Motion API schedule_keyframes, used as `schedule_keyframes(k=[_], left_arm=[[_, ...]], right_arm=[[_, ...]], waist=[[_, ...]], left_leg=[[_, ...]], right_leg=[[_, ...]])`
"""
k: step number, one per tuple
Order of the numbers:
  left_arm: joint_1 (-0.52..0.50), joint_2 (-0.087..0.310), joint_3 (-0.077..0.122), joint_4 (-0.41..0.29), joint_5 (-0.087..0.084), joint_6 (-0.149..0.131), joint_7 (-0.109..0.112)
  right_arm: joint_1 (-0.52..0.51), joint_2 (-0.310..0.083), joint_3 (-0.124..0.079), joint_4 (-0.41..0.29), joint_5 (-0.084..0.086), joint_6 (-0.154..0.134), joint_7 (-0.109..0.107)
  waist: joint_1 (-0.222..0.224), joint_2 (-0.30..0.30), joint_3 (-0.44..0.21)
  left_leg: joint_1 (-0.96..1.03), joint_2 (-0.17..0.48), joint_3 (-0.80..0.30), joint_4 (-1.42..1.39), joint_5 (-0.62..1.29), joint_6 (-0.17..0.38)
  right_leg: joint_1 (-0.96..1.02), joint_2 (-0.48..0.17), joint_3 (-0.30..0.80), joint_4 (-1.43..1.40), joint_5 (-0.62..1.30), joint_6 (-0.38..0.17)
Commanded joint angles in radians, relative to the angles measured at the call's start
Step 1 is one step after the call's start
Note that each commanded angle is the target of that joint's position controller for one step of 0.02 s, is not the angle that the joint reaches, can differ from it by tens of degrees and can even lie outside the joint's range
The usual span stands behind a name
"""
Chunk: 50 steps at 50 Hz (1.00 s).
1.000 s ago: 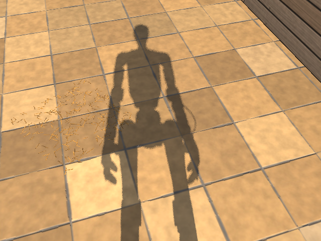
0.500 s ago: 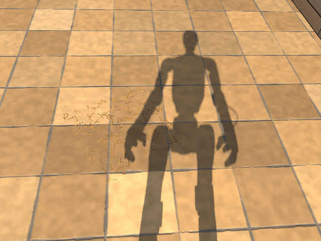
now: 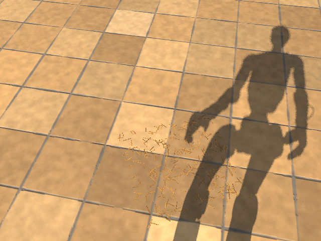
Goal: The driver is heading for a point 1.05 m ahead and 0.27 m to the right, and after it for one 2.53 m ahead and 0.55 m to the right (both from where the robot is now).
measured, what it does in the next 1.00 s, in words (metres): walks ahead, turning right: left foot, then right foot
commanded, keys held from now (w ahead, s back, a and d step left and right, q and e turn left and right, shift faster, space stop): w+e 0.92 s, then w+q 0.08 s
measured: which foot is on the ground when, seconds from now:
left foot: up 0.00-0.28, down 0.30-0.82, up 0.84-1.00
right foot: down 0.00-0.30, up 0.32-0.80, down 0.82-1.00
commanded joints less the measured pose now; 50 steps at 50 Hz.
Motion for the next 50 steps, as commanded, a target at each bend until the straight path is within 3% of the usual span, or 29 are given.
schedule_keyframes(k=[1, 4, 7, 10, 12, 14, 15, 16, 17, 18, 19, 21, 23, 26, 31, 36, 38, 39, 40, 41, 42, 43, 44, 45, 46, 47, 48, 50], left_arm=[[0.039, 0.073, 0.010, -0.027, -0.002, -0.005, -0.008], [0.071, 0.129, 0.025, -0.017, -0.021, 0.001, 0.002], [0.107, 0.171, 0.037, -0.012, -0.029, 0.014, 0.012], [0.171, 0.173, 0.036, 0.003, -0.039, 0.026, 0.013], [0.179, 0.174, 0.035, 0.003, -0.040, 0.036, 0.018], [0.178, 0.138, 0.024, -0.005, -0.032, 0.044, 0.023], [0.154, 0.076, 0.004, -0.027, -0.021, 0.042, 0.021], [0.222, -0.003, -0.020, -0.063, -0.017, 0.026, 0.022], [0.259, 0.052, -0.009, -0.075, -0.047, 0.018, 0.023], [0.212, 0.127, 0.012, -0.067, -0.057, 0.025, 0.026], [0.170, 0.131, 0.019, -0.069, -0.050, 0.035, 0.027], [0.146, 0.100, 0.024, -0.076, -0.035, 0.056, 0.023], [0.130, 0.065, 0.020, -0.091, -0.032, 0.071, 0.013], [0.079, 0.049, 0.019, -0.128, -0.028, 0.080, 0.007], [-0.083, 0.029, 0.006, -0.196, -0.023, 0.076, -0.022], [-0.209, 0.042, 0.006, -0.274, -0.030, 0.078, -0.052], [-0.188, 0.067, 0.018, -0.288, -0.027, 0.081, -0.057], [-0.129, 0.093, 0.033, -0.281, -0.025, 0.085, -0.054], [0.015, 0.134, 0.059, -0.246, -0.028, 0.087, -0.049], [0.191, 0.205, 0.096, -0.199, -0.028, 0.095, -0.030], [0.211, 0.332, 0.116, -0.192, -0.033, 0.096, -0.010], [0.248, 0.301, 0.099, -0.227, -0.026, 0.080, -0.014], [0.228, 0.229, 0.080, -0.211, -0.016, 0.067, -0.019], [0.172, 0.195, 0.070, -0.211, -0.022, 0.060, -0.019], [0.090, 0.159, 0.057, -0.227, -0.023, 0.059, -0.017], [0.033, 0.118, 0.043, -0.240, -0.011, 0.057, -0.015], [0.012, 0.102, 0.037, -0.243, -0.003, 0.054, -0.014], [0.024, 0.110, 0.036, -0.215, -0.004, 0.039, -0.012]], right_arm=[[0.019, -0.035, -0.008, -0.081, -0.012, -0.021, 0.003], [-0.086, -0.012, 0.011, -0.126, -0.028, -0.027, 0.001], [-0.195, -0.024, 0.019, -0.150, -0.017, -0.036, 0.009], [-0.266, -0.063, 0.011, -0.178, -0.002, -0.044, 0.014], [-0.264, -0.093, -0.002, -0.185, 0.001, -0.051, 0.015], [-0.151, -0.123, -0.023, -0.155, -0.002, -0.053, 0.008], [-0.009, -0.177, -0.042, -0.137, -0.016, -0.056, -0.001], [0.093, -0.270, -0.064, -0.129, -0.030, -0.042, -0.006], [0.128, -0.246, -0.065, -0.105, -0.029, -0.037, 0.004], [0.077, -0.162, -0.044, -0.118, -0.019, -0.042, 0.009], [0.013, -0.115, -0.029, -0.125, -0.014, -0.044, 0.013], [-0.084, -0.068, -0.016, -0.124, -0.021, -0.043, 0.019], [-0.089, -0.075, -0.024, -0.108, -0.027, -0.052, 0.019], [-0.052, -0.103, -0.038, -0.075, -0.027, -0.056, 0.011], [-0.025, -0.150, -0.050, -0.047, -0.020, -0.042, -0.003], [0.034, -0.191, -0.061, -0.013, 0.001, -0.015, -0.005], [0.026, -0.220, -0.068, -0.015, 0.005, -0.002, -0.008], [0.023, -0.238, -0.073, -0.017, 0.008, 0.005, -0.012], [0.010, -0.243, -0.073, -0.022, 0.010, 0.014, -0.016], [0.019, -0.223, -0.063, -0.035, 0.002, 0.011, -0.022], [0.111, -0.069, -0.015, -0.088, -0.049, -0.010, -0.007], [0.059, -0.105, -0.009, -0.121, -0.015, -0.057, 0.008], [-0.072, -0.176, -0.029, -0.152, 0.026, -0.077, 0.015], [-0.099, -0.162, -0.021, -0.164, 0.024, -0.085, 0.011], [-0.093, -0.158, -0.023, -0.147, -0.001, -0.082, 0.001], [-0.053, -0.166, -0.031, -0.130, -0.013, -0.067, 0.000], [-0.023, -0.159, -0.032, -0.118, -0.013, -0.050, 0.004], [-0.004, -0.126, -0.027, -0.103, -0.018, -0.025, 0.005]], waist=[[-0.023, -0.088, -0.051], [-0.009, -0.086, -0.020], [0.023, -0.104, -0.015], [0.042, -0.119, -0.020], [0.019, -0.124, -0.026], [-0.043, -0.121, -0.061], [-0.114, -0.048, -0.141], [-0.107, 0.218, -0.250], [-0.096, 0.305, -0.269], [-0.094, 0.170, -0.157], [-0.074, 0.110, -0.093], [-0.022, 0.097, -0.024], [-0.008, 0.088, -0.013], [-0.011, 0.038, -0.007], [-0.056, 0.028, 0.030], [-0.082, 0.027, 0.071], [-0.049, 0.057, 0.033], [-0.009, 0.078, -0.015], [0.076, 0.068, -0.092], [0.155, 0.017, -0.184], [0.056, -0.282, -0.258], [0.095, -0.244, -0.461], [0.129, -0.138, -0.327], [0.089, -0.093, -0.213], [0.035, -0.028, -0.143], [-0.009, -0.040, -0.122], [-0.031, -0.053, -0.113], [-0.041, -0.055, -0.094]], left_leg=[[-0.182, 0.105, -0.009, -0.071, 0.046, -0.003], [-0.156, 0.105, 0.035, -0.317, 0.104, -0.036], [-0.050, 0.061, 0.057, -0.528, 0.278, -0.061], [0.010, 0.034, 0.043, -0.635, 0.337, -0.066], [0.085, 0.027, 0.037, -0.705, 0.319, -0.052], [0.265, 0.037, 0.046, -0.759, 0.261, -0.024], [0.456, 0.171, -0.080, -0.784, 0.191, 0.029], [0.713, 0.400, -0.390, -0.839, 0.130, 0.133], [0.710, 0.470, -0.650, -0.929, -0.094, 0.210], [0.614, 0.428, -0.553, -0.946, -0.138, 0.182], [0.516, 0.374, -0.405, -0.958, -0.048, 0.146], [0.376, 0.294, -0.208, -1.012, 0.138, 0.118], [0.321, 0.264, -0.088, -1.047, 0.290, 0.116], [0.342, 0.274, 0.016, -1.058, 0.445, 0.134], [0.362, 0.269, 0.158, -1.067, 0.442, 0.112], [0.478, 0.310, 0.225, -1.012, 0.495, 0.082], [0.503, 0.310, 0.265, -0.907, 0.786, 0.062], [0.504, 0.303, 0.283, -0.799, 0.965, 0.052], [0.460, 0.275, 0.312, -0.609, 1.055, 0.031], [0.261, 0.236, 0.318, -0.343, 0.902, -0.010], [-0.200, 0.079, 0.285, 0.038, -0.076, -0.071], [-0.356, -0.015, 0.026, 0.224, -0.248, -0.076], [-0.451, 0.040, -0.015, 0.225, -0.142, -0.053], [-0.439, 0.079, -0.003, 0.144, -0.050, -0.037], [-0.365, 0.117, -0.003, 0.062, 0.007, -0.042], [-0.279, 0.151, -0.003, 0.001, 0.049, -0.048], [-0.220, 0.163, 0.003, -0.028, 0.072, -0.054], [-0.191, 0.165, 0.030, -0.081, 0.116, -0.075]], right_leg=[[0.169, -0.254, 0.350, -0.247, 0.049, -0.216], [0.095, -0.238, 0.280, -0.279, 0.093, -0.229], [0.040, -0.206, 0.232, -0.264, 0.068, -0.194], [0.072, -0.227, 0.277, -0.216, 0.010, -0.167], [0.088, -0.234, 0.320, -0.163, -0.069, -0.137], [0.044, -0.180, 0.316, -0.038, -0.108, -0.092], [-0.066, -0.108, 0.251, 0.203, -0.152, -0.048], [-0.326, -0.001, 0.114, 0.532, -0.394, 0.002], [-0.488, -0.032, 0.137, 0.741, -0.455, 0.004], [-0.525, -0.080, 0.173, 0.829, -0.368, 0.000], [-0.510, -0.107, 0.159, 0.832, -0.282, 0.003], [-0.445, -0.156, 0.149, 0.769, -0.173, 0.019], [-0.401, -0.167, 0.128, 0.756, -0.103, 0.030], [-0.442, -0.167, 0.137, 0.673, -0.018, 0.044], [-0.401, -0.158, 0.068, 0.395, 0.170, 0.032], [-0.390, -0.138, -0.005, 0.263, 0.067, -0.018], [-0.284, -0.084, -0.064, 0.241, -0.035, -0.057], [-0.183, -0.041, -0.095, 0.238, -0.083, -0.079], [0.013, 0.011, -0.115, 0.178, -0.050, -0.112], [0.323, -0.004, -0.031, 0.149, -0.008, -0.155], [0.690, -0.290, 0.466, 0.123, -0.001, -0.300], [0.795, -0.418, 0.894, -0.085, -0.207, -0.423], [0.720, -0.382, 0.759, -0.121, -0.164, -0.348], [0.567, -0.339, 0.620, -0.118, -0.091, -0.309], [0.404, -0.294, 0.512, -0.121, 0.011, -0.275], [0.293, -0.269, 0.422, -0.139, 0.113, -0.257], [0.225, -0.252, 0.379, -0.165, 0.165, -0.250], [0.155, -0.242, 0.291, -0.196, 0.288, -0.253]])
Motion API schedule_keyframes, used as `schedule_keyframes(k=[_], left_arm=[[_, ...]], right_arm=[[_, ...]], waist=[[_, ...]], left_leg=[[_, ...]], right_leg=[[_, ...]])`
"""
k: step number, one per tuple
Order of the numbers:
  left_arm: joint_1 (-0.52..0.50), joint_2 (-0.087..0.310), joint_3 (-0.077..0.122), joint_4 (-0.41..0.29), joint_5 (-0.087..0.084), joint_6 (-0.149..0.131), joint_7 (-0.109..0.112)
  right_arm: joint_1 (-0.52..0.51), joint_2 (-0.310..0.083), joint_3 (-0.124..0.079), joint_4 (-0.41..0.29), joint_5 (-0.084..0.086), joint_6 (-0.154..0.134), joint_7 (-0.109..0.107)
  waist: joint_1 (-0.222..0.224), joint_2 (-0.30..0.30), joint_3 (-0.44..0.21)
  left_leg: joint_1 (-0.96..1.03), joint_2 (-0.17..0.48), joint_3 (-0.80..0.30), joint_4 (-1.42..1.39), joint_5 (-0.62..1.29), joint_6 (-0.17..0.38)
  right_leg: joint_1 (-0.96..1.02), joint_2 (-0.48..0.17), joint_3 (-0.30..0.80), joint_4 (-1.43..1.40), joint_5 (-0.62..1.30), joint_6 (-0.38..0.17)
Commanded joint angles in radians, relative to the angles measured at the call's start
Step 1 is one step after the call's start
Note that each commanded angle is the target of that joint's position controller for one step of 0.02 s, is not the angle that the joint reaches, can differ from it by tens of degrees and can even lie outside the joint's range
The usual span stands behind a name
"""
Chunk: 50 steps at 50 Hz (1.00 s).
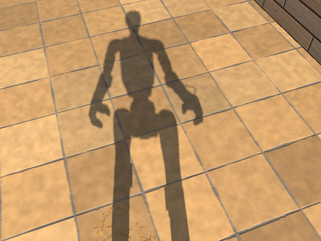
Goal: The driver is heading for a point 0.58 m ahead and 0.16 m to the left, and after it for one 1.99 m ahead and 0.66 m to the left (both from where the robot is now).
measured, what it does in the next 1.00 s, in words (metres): walks ahead, turning left: left foot, then right foot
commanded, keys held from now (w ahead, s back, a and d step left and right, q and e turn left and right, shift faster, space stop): w+q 0.62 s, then q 0.32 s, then no key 0.06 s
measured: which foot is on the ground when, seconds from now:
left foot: up 0.00-0.38, down 0.40-0.84, up 0.86-1.00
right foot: down 0.00-0.38, up 0.40-0.82, down 0.84-1.00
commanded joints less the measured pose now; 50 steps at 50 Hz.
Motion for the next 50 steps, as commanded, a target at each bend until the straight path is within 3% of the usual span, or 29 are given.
schedule_keyframes(k=[1, 4, 8, 11, 14, 17, 18, 19, 20, 21, 22, 23, 24, 25, 26, 29, 32, 34, 38, 40, 41, 42, 43, 44, 45, 46, 47, 48, 50], left_arm=[[-0.025, 0.116, 0.026, -0.052, 0.005, -0.039, 0.008], [0.018, 0.124, 0.024, -0.011, 0.007, -0.043, 0.020], [0.049, 0.139, 0.022, 0.025, 0.008, -0.045, 0.028], [0.083, 0.149, 0.025, 0.061, 0.007, -0.041, 0.029], [0.100, 0.153, 0.027, 0.084, 0.003, -0.024, 0.035], [0.065, 0.184, 0.034, 0.076, 0.001, -0.004, 0.050], [0.058, 0.198, 0.037, 0.071, 0.001, 0.004, 0.058], [0.039, 0.201, 0.035, 0.065, -0.001, 0.010, 0.065], [0.044, 0.178, 0.022, 0.043, 0.011, 0.001, 0.071], [0.172, 0.033, -0.025, 0.009, 0.036, -0.030, 0.046], [0.091, 0.121, -0.013, 0.014, 0.010, -0.067, 0.026], [-0.009, 0.157, -0.004, -0.028, -0.027, -0.088, 0.015], [-0.052, 0.143, -0.012, -0.043, -0.019, -0.097, 0.018], [-0.072, 0.143, -0.006, -0.045, 0.004, -0.096, 0.024], [-0.052, 0.147, 0.001, -0.049, 0.014, -0.085, 0.026], [-0.012, 0.114, -0.004, -0.044, 0.023, -0.051, 0.036], [-0.114, 0.079, -0.019, -0.068, 0.027, -0.043, 0.043], [-0.187, 0.068, -0.023, -0.081, 0.027, -0.048, 0.040], [-0.230, 0.104, -0.003, -0.094, 0.011, -0.051, 0.031], [-0.188, 0.127, 0.012, -0.084, 0.014, -0.058, 0.028], [-0.138, 0.135, 0.019, -0.073, 0.021, -0.063, 0.031], [-0.061, 0.183, 0.031, -0.071, 0.039, -0.066, 0.039], [-0.021, 0.215, 0.031, -0.080, 0.058, -0.051, 0.048], [0.015, 0.217, 0.042, -0.057, 0.027, -0.031, 0.042], [-0.035, 0.150, 0.027, -0.086, 0.020, -0.018, 0.048], [-0.075, 0.109, 0.013, -0.094, 0.020, -0.002, 0.054], [-0.115, 0.095, 0.003, -0.097, 0.023, 0.011, 0.056], [-0.147, 0.102, 0.002, -0.089, 0.027, 0.019, 0.057], [-0.161, 0.116, 0.008, -0.069, 0.036, 0.020, 0.055]], right_arm=[[0.082, -0.080, -0.024, -0.026, -0.008, 0.021, -0.004], [-0.002, -0.061, -0.016, -0.046, -0.003, 0.029, -0.003], [-0.111, -0.040, -0.006, -0.069, 0.011, 0.019, 0.018], [-0.175, -0.035, -0.003, -0.100, 0.021, 0.017, 0.037], [-0.217, -0.029, 0.000, -0.138, 0.019, 0.013, 0.061], [-0.164, -0.052, -0.011, -0.155, 0.013, 0.017, 0.074], [-0.089, -0.081, -0.026, -0.146, 0.010, 0.022, 0.071], [0.056, -0.125, -0.050, -0.117, 0.011, 0.024, 0.064], [0.217, -0.201, -0.076, -0.093, 0.008, 0.031, 0.047], [0.235, -0.282, -0.090, -0.094, 0.011, 0.026, 0.044], [0.282, -0.185, -0.069, -0.092, 0.016, 0.029, 0.038], [0.233, -0.152, -0.059, -0.099, 0.009, 0.032, 0.030], [0.164, -0.139, -0.055, -0.116, 0.009, 0.036, 0.027], [0.105, -0.123, -0.049, -0.133, 0.008, 0.040, 0.027], [0.073, -0.108, -0.042, -0.150, -0.002, 0.041, 0.024], [0.045, -0.120, -0.045, -0.149, 0.003, 0.039, 0.015], [0.059, -0.154, -0.056, -0.134, 0.009, 0.046, -0.002], [0.094, -0.161, -0.060, -0.116, 0.014, 0.063, -0.012], [0.138, -0.152, -0.061, -0.099, 0.021, 0.095, -0.026], [0.098, -0.140, -0.060, -0.117, 0.018, 0.104, -0.034], [0.066, -0.123, -0.056, -0.132, 0.018, 0.106, -0.035], [0.063, -0.071, -0.040, -0.158, 0.006, 0.101, -0.034], [0.229, 0.000, -0.019, -0.148, -0.011, 0.096, -0.030], [0.339, -0.089, -0.025, -0.143, 0.010, 0.093, -0.020], [0.263, -0.162, -0.049, -0.123, 0.022, 0.108, -0.024], [0.161, -0.183, -0.059, -0.141, 0.021, 0.128, -0.029], [0.118, -0.175, -0.063, -0.149, 0.018, 0.149, -0.035], [0.105, -0.150, -0.059, -0.160, 0.017, 0.163, -0.037], [0.128, -0.079, -0.041, -0.159, 0.011, 0.169, -0.038]], waist=[[-0.032, -0.058, -0.092], [0.001, -0.069, -0.049], [0.058, -0.074, -0.007], [0.088, -0.066, 0.029], [0.095, -0.062, 0.039], [0.045, -0.107, -0.032], [0.002, -0.126, -0.089], [-0.081, -0.111, -0.165], [-0.150, -0.026, -0.273], [-0.048, 0.238, -0.387], [-0.125, 0.152, -0.459], [-0.131, 0.098, -0.303], [-0.093, -0.019, -0.213], [-0.054, -0.069, -0.139], [-0.016, -0.051, -0.118], [0.025, -0.003, -0.081], [-0.002, 0.021, -0.044], [-0.036, 0.045, -0.060], [-0.048, 0.084, -0.112], [-0.010, 0.106, -0.122], [0.025, 0.100, -0.140], [0.047, 0.026, -0.242], [-0.015, -0.221, -0.352], [-0.029, -0.344, -0.461], [0.003, -0.208, -0.366], [0.021, -0.138, -0.272], [0.014, -0.112, -0.205], [-0.006, -0.130, -0.147], [-0.025, -0.169, -0.117]], left_leg=[[-0.076, 0.050, -0.009, -0.068, 0.108, -0.021], [-0.137, 0.049, -0.005, -0.219, 0.291, -0.020], [-0.125, 0.011, 0.017, -0.447, 0.490, 0.013], [-0.183, -0.014, 0.006, -0.531, 0.466, 0.035], [-0.240, -0.039, 0.024, -0.573, 0.360, 0.061], [-0.102, -0.111, 0.111, -0.580, 0.204, 0.105], [0.011, -0.151, 0.141, -0.575, 0.162, 0.127], [0.222, -0.184, 0.143, -0.632, 0.215, 0.161], [0.538, -0.049, -0.063, -0.646, 0.283, 0.228], [0.925, 0.210, -0.621, -0.697, 0.176, 0.435], [0.998, 0.220, -0.762, -0.808, 0.073, 0.434], [0.895, 0.189, -0.607, -0.831, 0.098, 0.377], [0.738, 0.150, -0.501, -0.842, 0.179, 0.345], [0.593, 0.115, -0.429, -0.863, 0.291, 0.329], [0.497, 0.089, -0.383, -0.892, 0.357, 0.328], [0.335, 0.049, -0.297, -0.934, 0.447, 0.333], [0.231, -0.019, -0.201, -0.925, 0.481, 0.286], [0.218, -0.062, -0.166, -0.866, 0.550, 0.236], [0.325, -0.044, -0.279, -0.745, 0.476, 0.180], [0.372, -0.038, -0.344, -0.659, 0.453, 0.153], [0.361, -0.072, -0.337, -0.581, 0.423, 0.121], [0.280, -0.128, -0.283, -0.388, 0.278, 0.076], [0.044, -0.253, -0.176, -0.113, -0.389, 0.011], [-0.070, -0.201, -0.143, 0.087, -0.432, -0.016], [-0.122, -0.151, -0.134, 0.170, -0.329, -0.050], [-0.145, -0.129, -0.092, 0.175, -0.250, -0.065], [-0.129, -0.105, -0.077, 0.160, -0.208, -0.075], [-0.084, -0.090, -0.065, 0.115, -0.184, -0.076], [0.025, -0.104, -0.012, 0.001, -0.157, -0.072]], right_leg=[[0.101, -0.291, 0.234, -0.232, 0.371, -0.187], [0.121, -0.265, 0.139, -0.257, 0.381, -0.145], [0.175, -0.263, 0.064, -0.290, 0.278, -0.084], [0.293, -0.308, 0.042, -0.282, 0.283, -0.080], [0.415, -0.348, 0.021, -0.222, 0.389, -0.073], [0.448, -0.346, -0.028, -0.071, 0.811, -0.039], [0.442, -0.335, -0.045, 0.042, 0.984, -0.026], [0.369, -0.305, -0.078, 0.237, 1.015, 0.001], [0.139, -0.267, -0.099, 0.533, 0.731, 0.040], [-0.330, -0.038, -0.035, 0.906, -0.271, 0.111], [-0.458, -0.048, 0.137, 1.006, -0.377, 0.100], [-0.532, -0.105, 0.143, 0.979, -0.294, 0.086], [-0.506, -0.147, 0.126, 0.891, -0.225, 0.082], [-0.458, -0.172, 0.110, 0.802, -0.196, 0.093], [-0.391, -0.191, 0.111, 0.760, -0.178, 0.104], [-0.325, -0.200, 0.075, 0.620, -0.151, 0.154], [-0.270, -0.166, 0.045, 0.395, 0.041, 0.184], [-0.193, -0.109, 0.028, 0.243, 0.184, 0.185], [-0.136, -0.055, 0.072, 0.091, 0.205, 0.165], [-0.091, -0.063, 0.090, 0.029, 0.186, 0.134], [-0.007, -0.089, 0.081, -0.037, 0.272, 0.109], [0.200, -0.234, 0.180, -0.006, 0.490, 0.047], [0.490, -0.500, 0.439, 0.063, 0.903, -0.107], [0.551, -0.630, 0.686, 0.032, 0.674, -0.222], [0.466, -0.551, 0.598, -0.011, 0.449, -0.188], [0.367, -0.482, 0.454, -0.033, 0.320, -0.136], [0.258, -0.429, 0.368, -0.060, 0.262, -0.115], [0.148, -0.387, 0.305, -0.092, 0.232, -0.106], [0.037, -0.323, 0.188, -0.137, 0.266, -0.105]])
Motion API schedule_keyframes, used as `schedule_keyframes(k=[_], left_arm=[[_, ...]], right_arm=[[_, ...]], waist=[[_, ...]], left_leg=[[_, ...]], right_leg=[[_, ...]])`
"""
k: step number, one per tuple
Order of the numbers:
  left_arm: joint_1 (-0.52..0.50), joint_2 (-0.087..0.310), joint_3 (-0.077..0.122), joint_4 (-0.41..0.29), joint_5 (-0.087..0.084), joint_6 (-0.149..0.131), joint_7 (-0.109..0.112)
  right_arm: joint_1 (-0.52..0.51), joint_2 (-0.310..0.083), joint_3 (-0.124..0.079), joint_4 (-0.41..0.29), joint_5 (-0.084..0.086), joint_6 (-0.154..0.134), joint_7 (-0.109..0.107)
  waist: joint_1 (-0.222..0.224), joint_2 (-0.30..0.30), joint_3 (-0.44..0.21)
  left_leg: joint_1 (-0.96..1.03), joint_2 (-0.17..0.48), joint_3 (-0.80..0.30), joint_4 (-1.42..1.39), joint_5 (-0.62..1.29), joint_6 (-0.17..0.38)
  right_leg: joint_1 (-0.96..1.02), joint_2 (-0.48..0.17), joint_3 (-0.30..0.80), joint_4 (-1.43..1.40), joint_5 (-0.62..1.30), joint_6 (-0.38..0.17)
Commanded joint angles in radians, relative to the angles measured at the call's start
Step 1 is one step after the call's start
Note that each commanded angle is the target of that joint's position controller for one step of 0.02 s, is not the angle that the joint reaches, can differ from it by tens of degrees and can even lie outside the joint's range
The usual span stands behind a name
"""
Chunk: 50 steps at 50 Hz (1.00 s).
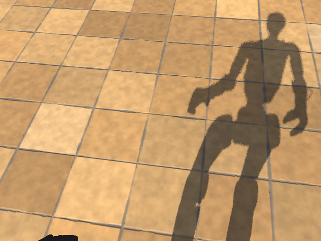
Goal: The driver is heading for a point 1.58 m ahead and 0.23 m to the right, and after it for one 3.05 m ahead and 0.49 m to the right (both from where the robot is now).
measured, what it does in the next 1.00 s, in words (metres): steps on the spot, turning right: left foot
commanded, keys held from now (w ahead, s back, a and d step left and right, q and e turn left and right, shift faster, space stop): no key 0.24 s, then e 0.76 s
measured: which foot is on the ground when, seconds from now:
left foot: up 0.00-0.20, down 0.22-0.60, up 0.62-1.00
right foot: down 0.00-1.00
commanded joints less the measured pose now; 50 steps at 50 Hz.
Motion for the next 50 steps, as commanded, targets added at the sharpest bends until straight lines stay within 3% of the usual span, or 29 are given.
schedule_keyframes(k=[1, 4, 8, 10, 11, 12, 13, 14, 15, 16, 17, 20, 22, 26, 28, 29, 30, 31, 32, 33, 34, 35, 37, 43, 46, 50], left_arm=[[-0.001, 0.148, 0.042, -0.033, 0.004, 0.002, 0.003], [-0.011, 0.161, 0.047, -0.014, -0.011, 0.006, -0.001], [0.004, 0.183, 0.050, 0.015, -0.030, 0.024, -0.006], [0.003, 0.164, 0.040, 0.032, -0.041, 0.030, -0.009], [0.046, 0.131, 0.028, 0.054, -0.040, 0.028, -0.012], [0.070, 0.078, 0.010, 0.048, -0.013, 0.022, -0.019], [0.091, 0.043, 0.002, 0.043, -0.009, 0.017, -0.019], [0.062, 0.097, 0.012, 0.059, -0.006, 0.020, -0.015], [0.048, 0.103, 0.017, 0.067, -0.010, 0.023, -0.016], [0.049, 0.107, 0.019, 0.083, -0.008, 0.028, -0.011], [0.050, 0.137, 0.027, 0.083, -0.005, 0.034, -0.008], [0.052, 0.168, 0.039, 0.074, -0.033, 0.035, -0.012], [0.058, 0.149, 0.043, 0.067, -0.035, 0.037, -0.016], [0.082, 0.116, 0.049, 0.049, -0.036, 0.052, -0.030], [0.114, 0.109, 0.051, 0.051, -0.041, 0.055, -0.038], [0.132, 0.123, 0.056, 0.052, -0.038, 0.055, -0.040], [0.139, 0.190, 0.076, 0.041, -0.032, 0.052, -0.033], [0.155, 0.313, 0.106, 0.025, -0.021, 0.049, -0.023], [0.241, 0.270, 0.089, 0.026, 0.000, 0.031, -0.028], [0.218, 0.251, 0.079, 0.017, 0.002, 0.012, -0.027], [0.167, 0.244, 0.080, 0.003, -0.014, 0.005, -0.021], [0.124, 0.236, 0.078, -0.007, -0.033, 0.010, -0.013], [0.093, 0.209, 0.067, -0.018, -0.041, 0.029, 0.002], [0.093, 0.225, 0.080, -0.042, -0.038, 0.057, 0.024], [0.069, 0.231, 0.087, -0.059, -0.035, 0.066, 0.023], [0.046, 0.232, 0.092, -0.074, -0.038, 0.077, 0.012]], right_arm=[[0.076, -0.029, -0.012, -0.061, -0.009, 0.003, -0.007], [0.041, -0.012, 0.002, -0.065, -0.021, -0.006, 0.000], [0.007, -0.031, 0.001, -0.068, -0.019, -0.003, 0.018], [0.034, -0.024, 0.000, -0.051, -0.026, -0.006, 0.026], [0.029, -0.040, -0.001, -0.061, -0.037, -0.007, 0.025], [0.028, -0.110, -0.010, -0.081, -0.051, -0.008, 0.017], [-0.052, -0.098, 0.000, -0.078, -0.063, -0.011, 0.019], [-0.119, -0.029, 0.016, -0.094, -0.066, -0.027, 0.024], [-0.127, -0.005, 0.022, -0.079, -0.069, -0.041, 0.027], [-0.116, -0.024, 0.016, -0.068, -0.066, -0.051, 0.027], [-0.106, -0.043, 0.010, -0.060, -0.057, -0.057, 0.025], [-0.044, -0.081, -0.009, -0.047, -0.044, -0.047, 0.005], [-0.035, -0.098, -0.022, -0.048, -0.037, -0.041, -0.007], [-0.094, -0.083, -0.031, -0.069, -0.020, -0.043, -0.022], [-0.137, -0.091, -0.039, -0.073, -0.006, -0.038, -0.024], [-0.129, -0.087, -0.041, -0.064, -0.002, -0.034, -0.025], [-0.080, -0.067, -0.041, -0.054, -0.011, -0.033, -0.024], [-0.108, -0.020, -0.026, -0.101, -0.036, -0.033, -0.026], [-0.190, -0.013, -0.018, -0.115, -0.036, -0.037, -0.028], [-0.163, -0.027, -0.022, -0.106, -0.021, -0.039, -0.023], [-0.150, -0.034, -0.026, -0.084, -0.019, -0.038, -0.023], [-0.152, -0.048, -0.032, -0.078, -0.026, -0.039, -0.028], [-0.139, -0.045, -0.036, -0.067, -0.025, -0.038, -0.030], [-0.151, -0.017, -0.026, -0.055, -0.016, -0.044, -0.022], [-0.158, -0.025, -0.029, -0.052, -0.014, -0.054, -0.012], [-0.141, -0.038, -0.036, -0.046, -0.007, -0.075, 0.006]], waist=[[-0.011, -0.176, -0.136], [0.001, -0.173, -0.189], [0.015, -0.186, -0.173], [-0.014, -0.172, -0.149], [-0.013, -0.139, -0.138], [0.024, 0.045, -0.155], [0.067, 0.213, -0.122], [0.048, 0.152, -0.078], [0.052, 0.144, -0.059], [0.043, 0.138, -0.049], [0.034, 0.148, -0.027], [0.012, 0.101, 0.001], [0.006, 0.102, -0.013], [0.014, 0.093, -0.056], [0.036, 0.069, -0.079], [0.043, 0.050, -0.085], [0.023, -0.079, -0.095], [0.014, -0.345, -0.086], [0.100, -0.310, -0.170], [0.077, -0.204, -0.190], [0.054, -0.117, -0.181], [0.042, -0.078, -0.161], [0.021, -0.101, -0.168], [0.036, -0.151, -0.146], [0.042, -0.181, -0.124], [0.044, -0.203, -0.130]], left_leg=[[0.003, 0.036, 0.030, -0.100, 0.032, -0.012], [0.097, 0.057, 0.038, -0.290, 0.088, 0.005], [0.203, 0.047, 0.066, -0.513, 0.176, 0.041], [0.329, 0.024, 0.095, -0.714, 0.291, 0.081], [0.397, 0.057, 0.040, -0.795, 0.346, 0.112], [0.455, 0.241, -0.184, -0.858, 0.461, 0.172], [0.265, 0.339, -0.255, -0.909, 0.344, 0.274], [0.170, 0.274, -0.198, -0.935, 0.174, 0.257], [0.172, 0.211, -0.133, -0.920, 0.084, 0.199], [0.183, 0.177, -0.092, -0.907, 0.058, 0.161], [0.185, 0.177, -0.085, -0.904, 0.071, 0.150], [0.236, 0.209, -0.078, -0.881, 0.178, 0.168], [0.275, 0.264, -0.093, -0.856, 0.308, 0.211], [0.319, 0.369, -0.110, -0.783, 0.624, 0.283], [0.306, 0.344, -0.047, -0.720, 0.666, 0.249], [0.277, 0.304, 0.006, -0.662, 0.612, 0.204], [0.215, 0.217, 0.100, -0.512, 0.448, 0.127], [-0.031, 0.020, 0.207, -0.254, 0.105, 0.010], [-0.132, -0.019, 0.033, -0.038, -0.220, 0.007], [-0.160, 0.009, -0.026, 0.054, -0.187, 0.015], [-0.176, 0.027, -0.026, 0.066, -0.114, 0.020], [-0.196, 0.043, -0.031, 0.020, -0.036, 0.018], [-0.120, 0.039, -0.018, -0.033, 0.055, 0.004], [-0.053, 0.013, -0.018, -0.304, 0.135, -0.026], [0.018, 0.003, -0.022, -0.406, 0.138, -0.020], [0.096, -0.013, -0.023, -0.533, 0.131, 0.002]], right_leg=[[0.154, -0.217, 0.176, -0.189, 0.270, -0.202], [0.177, -0.249, 0.149, -0.177, 0.336, -0.229], [0.168, -0.257, 0.160, -0.175, 0.105, -0.220], [0.104, -0.225, 0.138, -0.135, -0.012, -0.167], [0.052, -0.191, 0.120, -0.106, -0.101, -0.097], [-0.022, -0.103, 0.025, 0.072, -0.238, -0.006], [0.018, -0.036, -0.012, 0.061, -0.324, 0.040], [0.120, -0.054, 0.019, 0.075, -0.243, 0.056], [0.132, -0.040, 0.009, 0.035, -0.150, 0.056], [0.139, -0.038, 0.005, 0.022, -0.098, 0.060], [0.123, -0.040, 0.016, 0.021, -0.075, 0.061], [0.032, -0.028, 0.017, 0.084, -0.079, 0.033], [-0.020, -0.024, 0.007, 0.167, -0.131, 0.026], [-0.072, -0.049, 0.001, 0.330, -0.339, 0.013], [0.004, -0.034, -0.033, 0.216, -0.241, -0.003], [0.071, -0.019, -0.026, 0.116, -0.103, -0.020], [0.148, -0.071, 0.109, 0.004, 0.174, -0.060], [0.256, -0.268, 0.487, -0.100, 0.381, -0.234], [0.369, -0.362, 0.626, -0.151, 0.476, -0.351], [0.393, -0.351, 0.549, -0.121, 0.479, -0.336], [0.390, -0.302, 0.471, -0.096, 0.441, -0.285], [0.378, -0.274, 0.428, -0.094, 0.411, -0.244], [0.324, -0.213, 0.370, -0.108, 0.380, -0.208], [0.291, -0.168, 0.392, -0.148, 0.124, -0.202], [0.222, -0.155, 0.439, -0.160, -0.001, -0.200], [0.214, -0.149, 0.520, -0.141, 0.017, -0.194]])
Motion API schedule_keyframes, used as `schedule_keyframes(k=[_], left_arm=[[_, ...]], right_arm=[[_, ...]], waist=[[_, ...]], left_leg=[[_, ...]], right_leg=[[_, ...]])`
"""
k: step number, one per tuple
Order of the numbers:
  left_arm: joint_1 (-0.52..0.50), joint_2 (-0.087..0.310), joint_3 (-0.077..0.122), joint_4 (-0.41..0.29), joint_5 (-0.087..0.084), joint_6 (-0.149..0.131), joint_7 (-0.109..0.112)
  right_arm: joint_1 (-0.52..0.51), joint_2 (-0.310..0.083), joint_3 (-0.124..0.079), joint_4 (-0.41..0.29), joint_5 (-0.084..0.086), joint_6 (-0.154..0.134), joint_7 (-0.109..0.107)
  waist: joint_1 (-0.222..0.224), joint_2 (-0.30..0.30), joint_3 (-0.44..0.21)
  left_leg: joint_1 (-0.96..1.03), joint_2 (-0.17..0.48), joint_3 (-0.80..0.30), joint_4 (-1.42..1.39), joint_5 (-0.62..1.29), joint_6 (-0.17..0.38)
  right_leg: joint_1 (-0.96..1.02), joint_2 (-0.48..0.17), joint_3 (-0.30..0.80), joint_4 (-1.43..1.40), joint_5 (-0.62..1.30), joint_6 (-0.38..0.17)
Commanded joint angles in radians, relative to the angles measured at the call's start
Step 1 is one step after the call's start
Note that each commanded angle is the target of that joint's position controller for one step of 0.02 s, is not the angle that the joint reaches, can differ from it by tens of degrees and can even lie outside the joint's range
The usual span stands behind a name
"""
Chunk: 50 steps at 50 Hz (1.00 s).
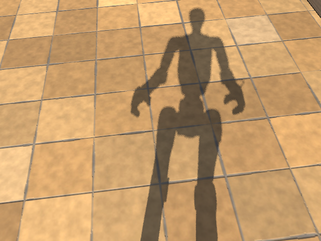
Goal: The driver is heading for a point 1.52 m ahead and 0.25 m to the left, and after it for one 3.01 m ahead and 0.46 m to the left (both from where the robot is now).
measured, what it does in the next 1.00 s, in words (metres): steps on the spot, turning left: left foot, then right foot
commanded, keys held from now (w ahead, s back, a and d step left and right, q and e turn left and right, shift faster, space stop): e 0.06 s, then no key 0.04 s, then q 0.90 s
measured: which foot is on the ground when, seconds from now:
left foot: up 0.00-0.08, down 0.10-0.42, up 0.44-0.72, down 0.74-1.00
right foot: down 0.00-0.10, up 0.12-0.38, down 0.40-0.74, up 0.76-1.00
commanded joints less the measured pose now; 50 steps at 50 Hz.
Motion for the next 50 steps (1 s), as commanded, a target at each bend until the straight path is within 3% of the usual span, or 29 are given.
schedule_keyframes(k=[1, 3, 4, 5, 6, 7, 8, 11, 13, 16, 19, 20, 21, 22, 23, 24, 25, 27, 31, 34, 36, 37, 38, 39, 40, 41, 42, 43, 50], left_arm=[[-0.026, 0.168, 0.049, -0.074, -0.005, -0.002, -0.002], [-0.057, 0.161, 0.048, -0.084, -0.019, 0.006, 0.001], [-0.044, 0.138, 0.041, -0.084, -0.020, 0.008, 0.005], [0.008, 0.083, 0.025, -0.082, -0.007, 0.006, 0.003], [-0.010, 0.105, 0.034, -0.108, -0.008, -0.009, 0.004], [0.008, 0.162, 0.052, -0.087, 0.015, -0.021, 0.005], [0.027, 0.172, 0.058, -0.058, 0.010, -0.021, 0.003], [0.062, 0.051, 0.020, -0.007, 0.028, -0.005, 0.000], [-0.028, 0.013, 0.002, -0.034, 0.023, -0.018, -0.007], [-0.056, 0.060, 0.018, -0.039, -0.006, -0.029, -0.002], [0.013, 0.083, 0.030, -0.008, -0.003, -0.039, 0.002], [0.043, 0.111, 0.038, -0.009, 0.007, -0.041, 0.006], [0.049, 0.174, 0.056, 0.007, 0.022, -0.038, 0.006], [0.051, 0.155, 0.057, 0.006, 0.029, -0.032, 0.004], [0.049, 0.135, 0.051, 0.001, 0.033, -0.030, 0.005], [0.033, 0.116, 0.044, -0.013, 0.036, -0.034, 0.011], [0.019, 0.106, 0.038, -0.019, 0.030, -0.042, 0.017], [-0.040, 0.104, 0.036, -0.019, 0.012, -0.053, 0.020], [-0.048, 0.133, 0.047, -0.010, 0.009, -0.033, 0.019], [-0.023, 0.168, 0.057, 0.000, -0.005, -0.028, 0.013], [-0.031, 0.164, 0.054, 0.005, -0.024, -0.035, 0.008], [0.029, 0.130, 0.045, 0.029, -0.017, -0.042, 0.001], [0.044, 0.068, 0.026, 0.008, 0.033, -0.045, -0.004], [-0.060, 0.063, 0.017, -0.048, 0.037, -0.048, 0.005], [-0.089, 0.112, 0.031, -0.047, 0.018, -0.045, 0.009], [-0.083, 0.123, 0.035, -0.039, 0.008, -0.041, 0.011], [-0.061, 0.125, 0.040, -0.016, 0.013, -0.037, 0.019], [-0.056, 0.133, 0.044, -0.012, 0.020, -0.034, 0.023], [-0.064, 0.078, 0.024, -0.006, 0.013, -0.039, 0.012]], right_arm=[[0.005, -0.091, -0.028, -0.067, 0.005, -0.032, 0.013], [0.061, -0.089, -0.033, -0.046, 0.004, -0.042, 0.022], [0.091, -0.112, -0.041, -0.034, -0.004, -0.044, 0.022], [0.092, -0.173, -0.051, -0.048, -0.025, -0.038, 0.019], [0.070, -0.224, -0.057, -0.052, -0.061, -0.034, 0.023], [0.031, -0.167, -0.042, -0.074, -0.061, -0.041, 0.023], [-0.015, -0.123, -0.026, -0.078, -0.045, -0.043, 0.020], [-0.069, -0.035, 0.018, -0.062, -0.013, -0.045, 0.030], [-0.024, -0.092, -0.001, -0.052, -0.008, -0.027, 0.030], [0.069, -0.179, -0.028, -0.045, 0.000, -0.004, 0.022], [0.060, -0.177, -0.030, -0.054, 0.026, 0.003, 0.012], [0.061, -0.158, -0.024, -0.059, 0.021, -0.002, 0.010], [0.049, -0.117, -0.015, -0.085, 0.017, -0.011, 0.010], [0.038, -0.107, -0.010, -0.085, 0.014, -0.016, 0.013], [0.033, -0.119, -0.015, -0.092, 0.010, -0.015, 0.017], [0.029, -0.138, -0.027, -0.090, 0.010, -0.009, 0.018], [0.038, -0.155, -0.040, -0.089, 0.012, 0.001, 0.018], [0.067, -0.119, -0.035, -0.079, 0.014, 0.026, 0.020], [0.014, -0.074, -0.009, -0.120, 0.015, 0.037, 0.044], [0.021, -0.111, -0.019, -0.143, 0.019, 0.042, 0.061], [0.093, -0.123, -0.031, -0.125, 0.013, 0.046, 0.059], [0.134, -0.155, -0.046, -0.119, 0.007, 0.046, 0.047], [0.168, -0.277, -0.075, -0.140, 0.007, 0.042, 0.029], [0.176, -0.314, -0.069, -0.163, -0.032, 0.019, 0.039], [0.172, -0.263, -0.055, -0.161, -0.039, -0.002, 0.048], [0.128, -0.234, -0.043, -0.153, -0.030, -0.014, 0.046], [0.081, -0.215, -0.040, -0.154, -0.012, -0.012, 0.039], [0.044, -0.200, -0.031, -0.159, 0.001, -0.007, 0.031], [0.057, -0.199, -0.028, -0.159, -0.003, 0.013, 0.003]], waist=[[-0.003, -0.173, -0.119], [-0.044, -0.163, -0.123], [-0.049, -0.134, -0.138], [-0.015, 0.047, -0.159], [0.004, 0.276, -0.091], [-0.003, 0.202, -0.087], [0.016, 0.143, -0.076], [0.039, 0.127, -0.063], [-0.015, 0.174, -0.052], [-0.056, 0.204, -0.070], [-0.020, 0.181, -0.094], [-0.012, 0.137, -0.132], [-0.038, -0.045, -0.145], [-0.020, -0.157, -0.128], [-0.006, -0.224, -0.108], [0.006, -0.232, -0.096], [-0.001, -0.184, -0.078], [-0.039, -0.114, -0.048], [-0.007, -0.169, -0.064], [-0.001, -0.183, -0.090], [-0.045, -0.149, -0.099], [-0.052, -0.063, -0.111], [-0.038, 0.224, -0.123], [-0.081, 0.314, -0.163], [-0.102, 0.182, -0.167], [-0.070, 0.145, -0.122], [-0.047, 0.087, -0.102], [-0.033, 0.096, -0.088], [-0.040, 0.124, -0.110]], left_leg=[[0.022, -0.018, 0.014, -0.111, 0.008, 0.020], [0.137, -0.021, 0.039, -0.309, 0.135, 0.047], [0.231, 0.039, 0.015, -0.377, 0.217, 0.071], [0.325, 0.240, -0.176, -0.425, 0.271, 0.147], [0.257, 0.387, -0.407, -0.464, 0.413, 0.312], [0.198, 0.421, -0.432, -0.469, 0.382, 0.375], [0.176, 0.359, -0.340, -0.455, 0.347, 0.342], [0.162, 0.210, -0.170, -0.432, 0.361, 0.258], [0.183, 0.154, -0.135, -0.399, 0.429, 0.249], [0.278, 0.189, -0.240, -0.360, 0.469, 0.280], [0.243, 0.174, -0.284, -0.327, 0.508, 0.242], [0.162, 0.157, -0.264, -0.295, 0.461, 0.205], [0.058, 0.076, -0.136, -0.219, 0.349, 0.152], [-0.023, -0.002, -0.035, -0.121, 0.159, 0.103], [-0.098, -0.023, 0.017, -0.019, -0.028, 0.077], [-0.154, -0.011, 0.036, 0.169, -0.218, 0.058], [-0.199, 0.006, 0.025, 0.332, -0.260, 0.039], [-0.221, 0.045, 0.012, 0.356, -0.176, 0.019], [-0.098, 0.065, 0.112, 0.159, -0.060, 0.006], [0.004, 0.052, 0.157, -0.011, -0.009, 0.036], [0.140, 0.011, 0.197, -0.202, 0.144, 0.080], [0.267, 0.008, 0.145, -0.293, 0.274, 0.114], [0.442, 0.245, -0.203, -0.346, 0.630, 0.208], [0.382, 0.439, -0.488, -0.382, 0.748, 0.432], [0.365, 0.410, -0.434, -0.404, 0.642, 0.449], [0.322, 0.351, -0.343, -0.399, 0.550, 0.391], [0.299, 0.293, -0.285, -0.399, 0.449, 0.335], [0.268, 0.264, -0.255, -0.399, 0.442, 0.309], [0.261, 0.202, -0.265, -0.403, 0.337, 0.310]], right_leg=[[0.142, -0.244, 0.342, -0.123, 0.097, -0.160], [0.111, -0.206, 0.339, -0.079, 0.102, -0.123], [0.060, -0.169, 0.301, -0.033, 0.028, -0.079], [-0.050, -0.075, 0.178, 0.155, -0.225, -0.018], [-0.213, 0.062, 0.009, 0.345, -0.460, 0.037], [-0.201, 0.004, 0.046, 0.544, -0.456, 0.075], [-0.186, -0.002, 0.052, 0.613, -0.390, 0.090], [-0.094, -0.075, -0.017, 0.492, -0.252, 0.148], [-0.028, -0.080, -0.110, 0.285, -0.256, 0.162], [-0.008, -0.048, -0.133, 0.100, -0.245, 0.150], [0.148, -0.057, -0.120, -0.140, -0.020, 0.093], [0.262, -0.125, -0.090, -0.115, 0.071, 0.065], [0.296, -0.206, -0.030, -0.055, 0.161, 0.002], [0.302, -0.274, 0.042, -0.088, 0.215, -0.074], [0.303, -0.382, 0.137, -0.131, 0.275, -0.150], [0.303, -0.453, 0.186, -0.148, 0.362, -0.208], [0.291, -0.483, 0.185, -0.144, 0.448, -0.232], [0.273, -0.427, 0.064, -0.124, 0.468, -0.180], [0.238, -0.359, -0.091, -0.117, 0.445, -0.150], [0.237, -0.387, -0.105, -0.083, 0.399, -0.136], [0.182, -0.369, -0.149, 0.007, 0.296, -0.085], [0.097, -0.321, -0.210, 0.126, 0.162, -0.022], [-0.161, -0.209, -0.309, 0.434, -0.252, 0.086], [-0.312, -0.084, -0.176, 0.654, -0.549, 0.120], [-0.326, -0.112, -0.099, 0.761, -0.516, 0.118], [-0.327, -0.130, -0.090, 0.763, -0.426, 0.105], [-0.322, -0.147, -0.086, 0.720, -0.342, 0.105], [-0.303, -0.150, -0.085, 0.683, -0.280, 0.111], [-0.219, -0.095, -0.084, 0.438, -0.165, 0.149]])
